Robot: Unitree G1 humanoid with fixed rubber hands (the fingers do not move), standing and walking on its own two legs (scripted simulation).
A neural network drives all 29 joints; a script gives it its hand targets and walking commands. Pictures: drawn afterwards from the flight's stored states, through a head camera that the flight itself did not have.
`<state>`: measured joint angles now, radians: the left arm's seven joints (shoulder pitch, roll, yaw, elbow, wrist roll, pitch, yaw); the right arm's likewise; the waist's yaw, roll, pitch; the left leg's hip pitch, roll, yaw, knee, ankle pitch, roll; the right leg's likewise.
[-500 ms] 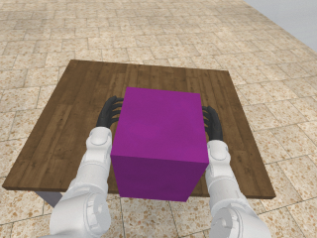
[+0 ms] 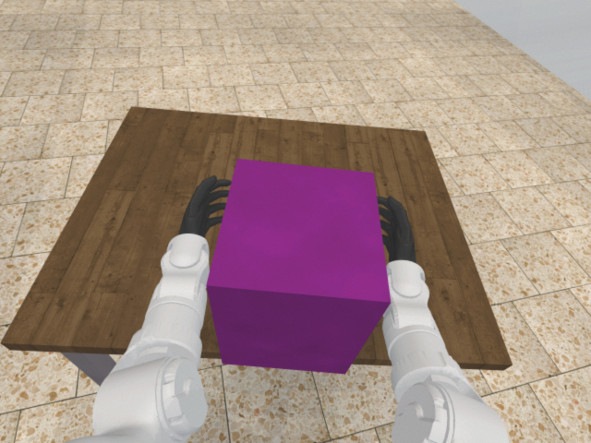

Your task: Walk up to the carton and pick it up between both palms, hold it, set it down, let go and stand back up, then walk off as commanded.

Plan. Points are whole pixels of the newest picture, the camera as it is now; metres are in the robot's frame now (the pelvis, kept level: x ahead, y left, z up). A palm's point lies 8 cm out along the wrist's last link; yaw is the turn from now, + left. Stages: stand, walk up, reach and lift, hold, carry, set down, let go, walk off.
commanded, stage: reach and lift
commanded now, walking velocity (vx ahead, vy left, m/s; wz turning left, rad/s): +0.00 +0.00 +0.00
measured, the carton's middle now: (294, 272) +0.37 +0.01 +0.00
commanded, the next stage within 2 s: none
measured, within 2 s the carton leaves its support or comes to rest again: leaves its support in 0.24 s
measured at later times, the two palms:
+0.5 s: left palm (197, 227) +0.39 +0.16 +0.08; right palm (404, 251) +0.37 -0.13 +0.07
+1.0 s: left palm (202, 195) +0.39 +0.14 +0.14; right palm (427, 226) +0.37 -0.15 +0.13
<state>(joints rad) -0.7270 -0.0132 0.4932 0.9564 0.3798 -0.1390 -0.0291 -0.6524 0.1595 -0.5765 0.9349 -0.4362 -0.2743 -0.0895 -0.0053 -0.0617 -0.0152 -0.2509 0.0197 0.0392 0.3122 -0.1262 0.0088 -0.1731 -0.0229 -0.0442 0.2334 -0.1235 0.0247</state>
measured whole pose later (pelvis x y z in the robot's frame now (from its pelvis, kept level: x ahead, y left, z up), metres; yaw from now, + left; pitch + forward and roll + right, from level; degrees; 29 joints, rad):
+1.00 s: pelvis +0.00 +0.00 +0.00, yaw +0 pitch -3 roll -1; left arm -0.69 -0.01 0.30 0.65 0.26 0.18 0.06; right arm -0.65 0.02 -0.18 0.84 -0.01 -0.09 -0.15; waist -0.03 -0.07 -0.01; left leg -0.11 0.03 0.06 0.29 -0.13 0.00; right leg -0.03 -0.02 -0.05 0.21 -0.12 0.02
